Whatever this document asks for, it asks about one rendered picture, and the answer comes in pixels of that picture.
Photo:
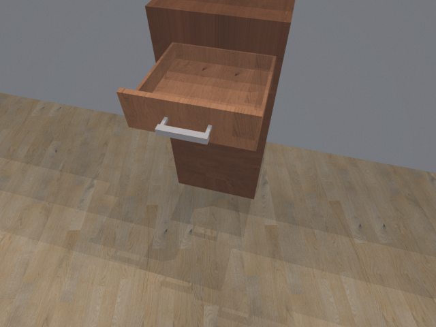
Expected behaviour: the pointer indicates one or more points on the handle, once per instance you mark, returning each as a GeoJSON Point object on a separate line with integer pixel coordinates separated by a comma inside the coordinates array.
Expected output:
{"type": "Point", "coordinates": [182, 134]}

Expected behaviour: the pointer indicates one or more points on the cabinet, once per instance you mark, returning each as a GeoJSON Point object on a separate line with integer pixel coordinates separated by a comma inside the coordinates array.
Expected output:
{"type": "Point", "coordinates": [256, 26]}

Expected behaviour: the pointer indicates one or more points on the drawer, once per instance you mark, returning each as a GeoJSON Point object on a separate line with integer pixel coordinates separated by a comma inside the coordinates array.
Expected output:
{"type": "Point", "coordinates": [196, 86]}

